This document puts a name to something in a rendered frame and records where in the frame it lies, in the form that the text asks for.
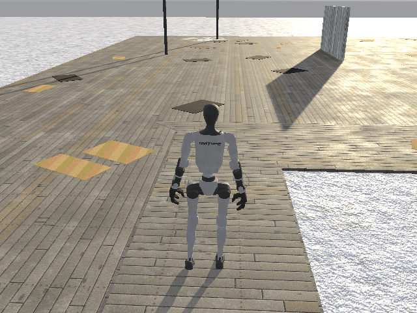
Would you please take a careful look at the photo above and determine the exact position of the left robot upper arm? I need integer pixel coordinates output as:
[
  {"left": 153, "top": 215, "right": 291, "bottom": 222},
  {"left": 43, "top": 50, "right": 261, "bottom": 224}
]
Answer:
[{"left": 179, "top": 131, "right": 197, "bottom": 168}]

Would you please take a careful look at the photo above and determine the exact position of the right robot forearm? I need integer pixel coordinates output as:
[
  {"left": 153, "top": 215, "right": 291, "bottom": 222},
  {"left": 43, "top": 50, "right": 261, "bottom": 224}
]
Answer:
[{"left": 233, "top": 160, "right": 246, "bottom": 194}]

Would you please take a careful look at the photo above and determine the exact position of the robot left hand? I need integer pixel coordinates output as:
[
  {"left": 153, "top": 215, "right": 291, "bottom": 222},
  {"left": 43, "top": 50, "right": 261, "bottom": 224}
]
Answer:
[{"left": 169, "top": 188, "right": 184, "bottom": 205}]

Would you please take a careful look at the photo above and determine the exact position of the right robot foot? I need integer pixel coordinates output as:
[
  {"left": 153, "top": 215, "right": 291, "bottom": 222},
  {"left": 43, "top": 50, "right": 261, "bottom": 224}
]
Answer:
[{"left": 216, "top": 253, "right": 225, "bottom": 269}]

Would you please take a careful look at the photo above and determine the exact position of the right robot upper arm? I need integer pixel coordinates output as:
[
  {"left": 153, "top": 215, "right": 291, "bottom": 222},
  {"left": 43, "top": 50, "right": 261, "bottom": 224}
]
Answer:
[{"left": 224, "top": 132, "right": 240, "bottom": 170}]

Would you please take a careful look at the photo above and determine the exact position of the left robot forearm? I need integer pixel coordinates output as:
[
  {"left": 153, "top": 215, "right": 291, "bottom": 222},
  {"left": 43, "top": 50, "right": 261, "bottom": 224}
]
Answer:
[{"left": 171, "top": 158, "right": 185, "bottom": 189}]

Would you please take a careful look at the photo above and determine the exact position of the left robot foot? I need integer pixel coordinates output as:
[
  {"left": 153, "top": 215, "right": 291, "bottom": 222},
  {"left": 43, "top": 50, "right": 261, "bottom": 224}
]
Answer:
[{"left": 185, "top": 258, "right": 195, "bottom": 270}]

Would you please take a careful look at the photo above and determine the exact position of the robot right hand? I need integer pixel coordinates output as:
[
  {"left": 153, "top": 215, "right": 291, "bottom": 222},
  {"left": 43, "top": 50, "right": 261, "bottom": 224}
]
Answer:
[{"left": 232, "top": 191, "right": 247, "bottom": 211}]

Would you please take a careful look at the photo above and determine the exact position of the robot foot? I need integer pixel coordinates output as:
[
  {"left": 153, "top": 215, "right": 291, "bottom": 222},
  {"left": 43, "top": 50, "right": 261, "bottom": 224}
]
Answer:
[
  {"left": 185, "top": 258, "right": 195, "bottom": 270},
  {"left": 216, "top": 253, "right": 225, "bottom": 269}
]

